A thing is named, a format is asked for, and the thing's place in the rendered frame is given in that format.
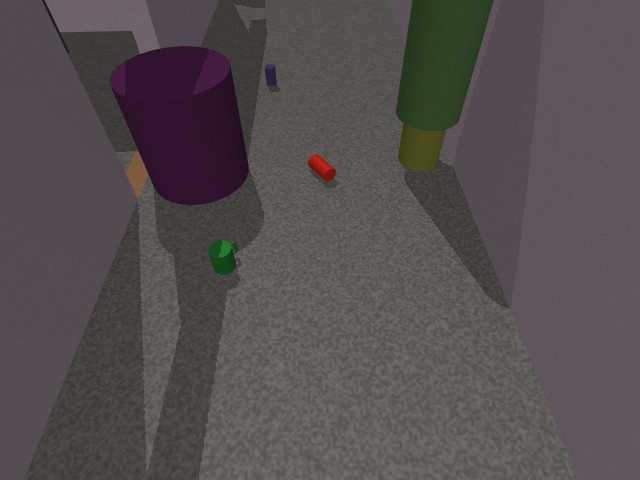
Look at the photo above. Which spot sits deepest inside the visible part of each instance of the potted plant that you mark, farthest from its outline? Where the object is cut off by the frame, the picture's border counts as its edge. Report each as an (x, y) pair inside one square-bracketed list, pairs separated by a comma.
[(442, 46)]

